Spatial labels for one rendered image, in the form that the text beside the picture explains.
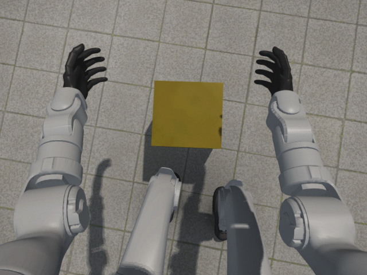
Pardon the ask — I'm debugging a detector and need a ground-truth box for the left robot hand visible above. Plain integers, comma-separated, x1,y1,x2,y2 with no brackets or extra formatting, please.
63,44,108,99

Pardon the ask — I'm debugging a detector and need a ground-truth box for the right robot upper arm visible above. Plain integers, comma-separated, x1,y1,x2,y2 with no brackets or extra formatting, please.
279,196,367,275

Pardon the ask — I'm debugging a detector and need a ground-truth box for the left robot forearm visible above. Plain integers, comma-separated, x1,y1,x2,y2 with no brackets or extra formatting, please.
13,87,88,236

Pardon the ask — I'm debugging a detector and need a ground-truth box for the left robot upper arm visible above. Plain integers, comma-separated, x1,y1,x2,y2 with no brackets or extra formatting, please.
0,184,89,275

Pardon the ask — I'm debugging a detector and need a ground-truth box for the right robot forearm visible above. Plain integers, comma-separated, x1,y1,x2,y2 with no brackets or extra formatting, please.
266,90,356,241

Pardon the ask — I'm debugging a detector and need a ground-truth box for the right robot thigh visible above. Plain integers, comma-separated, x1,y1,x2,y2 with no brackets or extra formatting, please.
218,186,272,275

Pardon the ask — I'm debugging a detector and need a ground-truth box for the carton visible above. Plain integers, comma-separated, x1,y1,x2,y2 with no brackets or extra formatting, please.
151,81,224,149

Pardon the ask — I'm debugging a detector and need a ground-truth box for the robot right foot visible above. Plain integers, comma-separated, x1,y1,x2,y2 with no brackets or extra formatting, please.
213,186,227,241

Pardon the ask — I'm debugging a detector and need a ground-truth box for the right robot hand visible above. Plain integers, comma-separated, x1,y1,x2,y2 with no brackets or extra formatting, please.
254,46,293,97

